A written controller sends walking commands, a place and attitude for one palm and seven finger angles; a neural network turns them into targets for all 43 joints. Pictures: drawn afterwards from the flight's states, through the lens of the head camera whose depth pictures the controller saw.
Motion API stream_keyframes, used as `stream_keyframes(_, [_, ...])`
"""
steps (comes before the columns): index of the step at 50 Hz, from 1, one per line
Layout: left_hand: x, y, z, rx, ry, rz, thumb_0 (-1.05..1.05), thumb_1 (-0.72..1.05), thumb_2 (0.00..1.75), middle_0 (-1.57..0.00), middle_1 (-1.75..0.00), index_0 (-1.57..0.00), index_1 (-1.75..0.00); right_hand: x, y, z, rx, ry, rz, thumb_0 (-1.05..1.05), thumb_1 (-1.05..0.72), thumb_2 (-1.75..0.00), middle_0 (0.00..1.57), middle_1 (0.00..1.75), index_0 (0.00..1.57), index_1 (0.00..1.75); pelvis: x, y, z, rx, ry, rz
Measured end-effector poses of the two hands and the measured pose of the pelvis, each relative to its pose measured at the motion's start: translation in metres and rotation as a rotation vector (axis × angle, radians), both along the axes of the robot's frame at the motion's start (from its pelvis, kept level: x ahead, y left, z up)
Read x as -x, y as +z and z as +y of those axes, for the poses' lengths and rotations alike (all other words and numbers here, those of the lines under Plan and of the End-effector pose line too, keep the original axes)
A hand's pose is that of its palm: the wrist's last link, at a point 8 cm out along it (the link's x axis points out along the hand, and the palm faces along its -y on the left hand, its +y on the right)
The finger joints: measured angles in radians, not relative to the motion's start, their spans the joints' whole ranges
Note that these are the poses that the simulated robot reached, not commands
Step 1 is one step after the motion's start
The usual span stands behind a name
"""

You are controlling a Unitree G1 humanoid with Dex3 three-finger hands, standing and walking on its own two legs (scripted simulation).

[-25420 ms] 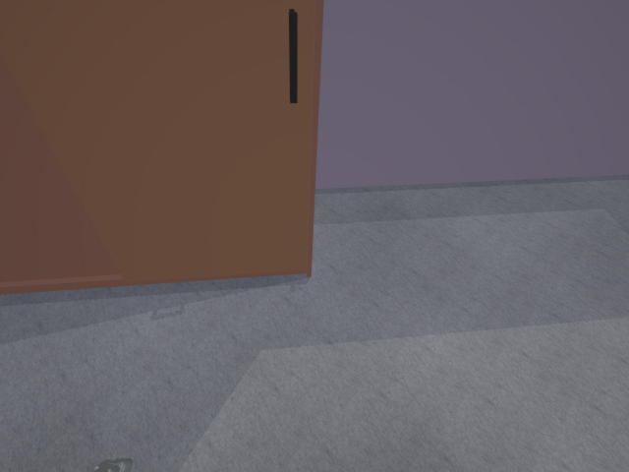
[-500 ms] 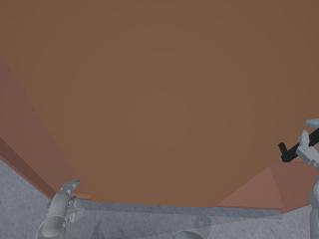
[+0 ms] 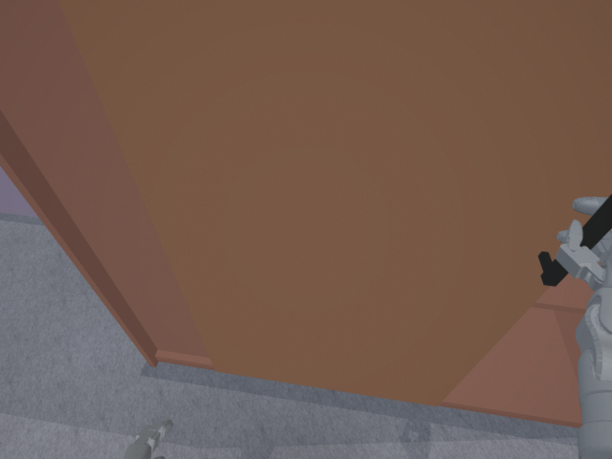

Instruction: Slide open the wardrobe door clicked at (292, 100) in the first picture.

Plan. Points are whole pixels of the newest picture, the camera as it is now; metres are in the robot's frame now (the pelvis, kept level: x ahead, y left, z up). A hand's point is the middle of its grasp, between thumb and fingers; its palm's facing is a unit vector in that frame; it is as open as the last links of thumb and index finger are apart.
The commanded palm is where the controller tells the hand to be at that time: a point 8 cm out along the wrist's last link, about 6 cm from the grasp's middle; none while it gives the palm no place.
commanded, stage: stop walking and hold the door there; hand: right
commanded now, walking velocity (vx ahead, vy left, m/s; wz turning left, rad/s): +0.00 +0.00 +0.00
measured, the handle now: (583, 227) +0.41 -0.32 +0.12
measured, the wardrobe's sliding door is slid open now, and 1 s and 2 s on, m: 0.46 0.46 0.46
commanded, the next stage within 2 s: loosen the grip on the handle in 1.60 s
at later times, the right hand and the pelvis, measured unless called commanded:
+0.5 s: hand (567, 249) +0.37 -0.29 +0.12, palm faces +0.45 +0.87 -0.22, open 5.4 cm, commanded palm +0.33 -0.31 +0.09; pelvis -0.01 +0.00 +0.00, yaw +0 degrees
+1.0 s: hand (561, 254) +0.37 -0.29 +0.11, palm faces +0.29 +0.94 -0.17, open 5.2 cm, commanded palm +0.34 -0.32 +0.09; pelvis -0.03 -0.07 +0.00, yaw -3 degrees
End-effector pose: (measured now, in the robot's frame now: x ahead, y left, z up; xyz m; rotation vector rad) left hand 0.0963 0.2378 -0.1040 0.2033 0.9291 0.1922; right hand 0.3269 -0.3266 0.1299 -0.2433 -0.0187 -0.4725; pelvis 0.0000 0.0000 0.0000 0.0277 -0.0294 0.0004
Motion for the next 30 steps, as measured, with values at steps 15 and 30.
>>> stream_keyframes(15, [0.033, 0.009, 0.029, -0.085, 0.039, 0.022, 0.01, 0.90, 0.90, -0.21, -0.30, -0.21, -0.30, 0.000, 0.002, 0.000, -0.031, 0.005, 0.029, -0.09, -0.75, -0.81, 0.40, 1.36, 0.36, 1.39, 0.018, 0.002, -0.002, 0.007, -0.002, -0.013])
stream_keyframes(30, [0.000, 0.001, 0.028, -0.065, -0.004, 0.020, 0.01, 0.90, 0.90, -0.21, -0.30, -0.21, -0.30, -0.001, 0.001, -0.001, -0.004, 0.008, 0.020, -0.09, -0.72, -0.83, 0.42, 1.36, 0.37, 1.40, 0.002, -0.002, -0.002, 0.003, -0.021, -0.001])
